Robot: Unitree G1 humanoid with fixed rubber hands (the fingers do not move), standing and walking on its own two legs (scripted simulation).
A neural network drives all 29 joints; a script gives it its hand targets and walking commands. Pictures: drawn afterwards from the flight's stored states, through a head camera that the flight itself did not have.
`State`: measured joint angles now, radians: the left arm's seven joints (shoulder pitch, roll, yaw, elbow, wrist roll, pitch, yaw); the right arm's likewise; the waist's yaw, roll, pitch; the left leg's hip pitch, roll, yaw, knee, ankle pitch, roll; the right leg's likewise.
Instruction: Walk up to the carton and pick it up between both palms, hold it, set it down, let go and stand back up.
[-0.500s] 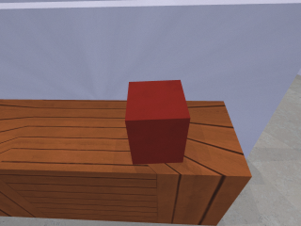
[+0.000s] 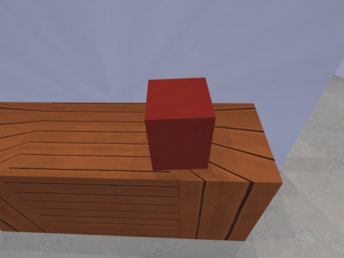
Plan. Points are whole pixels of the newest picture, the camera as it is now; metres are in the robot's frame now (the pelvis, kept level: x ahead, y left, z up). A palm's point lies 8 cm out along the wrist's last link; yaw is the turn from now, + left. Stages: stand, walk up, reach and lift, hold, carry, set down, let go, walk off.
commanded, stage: stand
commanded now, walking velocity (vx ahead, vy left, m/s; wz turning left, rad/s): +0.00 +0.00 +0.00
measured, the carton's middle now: (178, 125) +0.57 +0.00 -0.04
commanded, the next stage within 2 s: none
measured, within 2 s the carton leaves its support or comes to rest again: neither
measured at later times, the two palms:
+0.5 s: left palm out of the picture -0.09 +0.25 -0.14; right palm out of the picture +0.04 -0.30 -0.15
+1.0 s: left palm out of the picture +0.05 +0.28 -0.11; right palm out of the picture -0.01 -0.27 -0.11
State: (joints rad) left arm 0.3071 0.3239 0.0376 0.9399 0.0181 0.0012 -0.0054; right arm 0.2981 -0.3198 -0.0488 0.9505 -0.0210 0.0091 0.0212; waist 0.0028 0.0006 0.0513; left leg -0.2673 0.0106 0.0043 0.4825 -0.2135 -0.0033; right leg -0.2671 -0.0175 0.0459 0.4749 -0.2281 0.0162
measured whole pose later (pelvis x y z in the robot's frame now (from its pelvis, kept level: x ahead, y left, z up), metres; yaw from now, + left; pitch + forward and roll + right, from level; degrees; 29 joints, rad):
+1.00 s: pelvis -0.06 +0.01 +0.01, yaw +0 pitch -4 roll +0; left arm 0.13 0.31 0.02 0.94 -0.01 -0.01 0.00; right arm 0.23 -0.30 0.00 0.97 0.00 -0.02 -0.01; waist -0.02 -0.01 0.07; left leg -0.10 0.00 0.03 0.40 -0.23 0.01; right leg -0.14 0.01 0.03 0.38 -0.17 0.00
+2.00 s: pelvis -0.01 +0.03 +0.01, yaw +1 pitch -2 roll +0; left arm 0.13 0.29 0.01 1.10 0.00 -0.01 0.04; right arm 0.19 -0.27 -0.03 1.09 0.00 -0.02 -0.03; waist -0.01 -0.01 0.06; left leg -0.01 -0.03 0.02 0.31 -0.26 0.04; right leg -0.07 -0.03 0.01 0.34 -0.23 0.03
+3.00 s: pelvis -0.02 +0.02 +0.01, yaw +2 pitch -3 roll +0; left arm 0.19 0.27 0.00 1.12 0.00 -0.01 0.04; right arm 0.23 -0.26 -0.02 1.09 0.00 -0.02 -0.03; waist 0.00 -0.01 0.08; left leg -0.02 -0.03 0.02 0.31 -0.23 0.03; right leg -0.06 -0.03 0.00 0.32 -0.20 0.03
